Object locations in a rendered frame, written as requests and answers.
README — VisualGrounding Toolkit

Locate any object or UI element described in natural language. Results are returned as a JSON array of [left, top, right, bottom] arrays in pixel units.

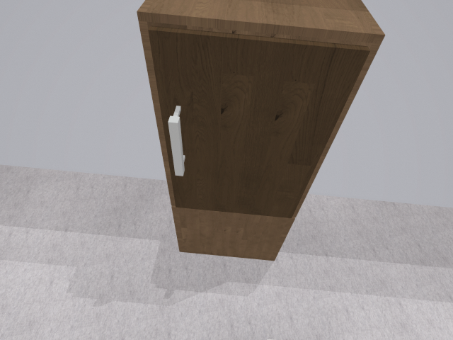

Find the handle
[[168, 106, 185, 176]]

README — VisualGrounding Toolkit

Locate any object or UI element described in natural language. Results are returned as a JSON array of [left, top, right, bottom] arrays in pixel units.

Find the cupboard door
[[148, 25, 370, 218]]

